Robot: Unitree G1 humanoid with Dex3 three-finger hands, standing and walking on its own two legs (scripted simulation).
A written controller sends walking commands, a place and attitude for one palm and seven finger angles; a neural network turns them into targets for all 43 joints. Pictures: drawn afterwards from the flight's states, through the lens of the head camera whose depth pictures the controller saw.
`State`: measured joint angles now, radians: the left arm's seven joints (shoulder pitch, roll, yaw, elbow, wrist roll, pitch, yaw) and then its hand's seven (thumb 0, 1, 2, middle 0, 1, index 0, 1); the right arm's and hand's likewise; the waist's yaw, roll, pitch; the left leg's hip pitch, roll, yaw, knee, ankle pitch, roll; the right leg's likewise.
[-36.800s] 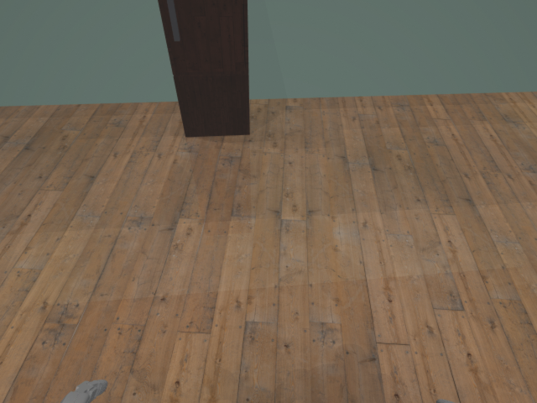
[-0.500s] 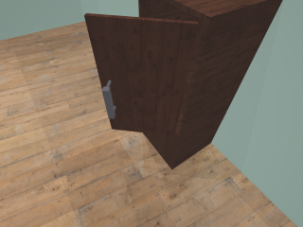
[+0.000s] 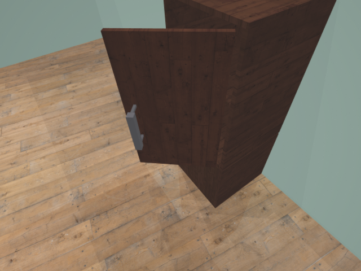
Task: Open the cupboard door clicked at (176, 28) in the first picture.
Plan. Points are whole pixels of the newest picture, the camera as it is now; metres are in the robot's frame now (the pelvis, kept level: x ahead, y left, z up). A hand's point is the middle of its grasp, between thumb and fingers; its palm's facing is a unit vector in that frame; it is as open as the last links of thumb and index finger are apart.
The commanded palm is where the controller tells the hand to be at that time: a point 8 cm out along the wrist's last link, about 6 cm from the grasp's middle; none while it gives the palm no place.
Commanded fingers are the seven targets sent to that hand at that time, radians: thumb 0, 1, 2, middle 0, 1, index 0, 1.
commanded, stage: look again from close up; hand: left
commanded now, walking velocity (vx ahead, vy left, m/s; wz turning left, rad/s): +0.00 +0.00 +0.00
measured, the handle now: (136, 127) +0.59 +0.20 -0.08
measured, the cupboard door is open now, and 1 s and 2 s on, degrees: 49 49 49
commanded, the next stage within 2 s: come to a stop and stand still in 0.04 s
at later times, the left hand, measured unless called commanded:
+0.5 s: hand out of the picture -0.04 +0.17 -0.18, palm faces +0.04 -0.98 -0.18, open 7.3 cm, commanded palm none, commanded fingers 0.00 0.90 0.90 -0.20 -0.30 -0.20 -0.30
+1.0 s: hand out of the picture -0.07 +0.15 -0.18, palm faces +0.05 -0.99 -0.12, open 7.4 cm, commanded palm none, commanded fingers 0.00 0.90 0.90 -0.20 -0.30 -0.20 -0.30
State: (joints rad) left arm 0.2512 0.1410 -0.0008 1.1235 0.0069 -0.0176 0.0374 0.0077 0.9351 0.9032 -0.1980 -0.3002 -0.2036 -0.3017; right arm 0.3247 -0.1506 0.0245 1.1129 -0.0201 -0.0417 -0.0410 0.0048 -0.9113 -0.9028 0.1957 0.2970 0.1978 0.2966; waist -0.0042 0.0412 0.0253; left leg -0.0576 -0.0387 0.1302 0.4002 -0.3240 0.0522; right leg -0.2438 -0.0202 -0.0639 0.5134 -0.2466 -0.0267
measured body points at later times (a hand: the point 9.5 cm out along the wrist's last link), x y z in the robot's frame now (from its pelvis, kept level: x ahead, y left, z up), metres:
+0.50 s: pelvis -0.04 +0.00 +0.00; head -0.06 +0.00 +0.45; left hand -0.04 +0.22 -0.16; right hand -0.02 -0.22 -0.16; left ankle -0.06 +0.08 -0.74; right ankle +0.02 -0.10 -0.74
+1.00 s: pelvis -0.04 +0.01 +0.00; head -0.04 +0.02 +0.45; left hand -0.07 +0.21 -0.16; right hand -0.09 -0.19 -0.16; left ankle -0.06 +0.08 -0.74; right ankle +0.02 -0.10 -0.74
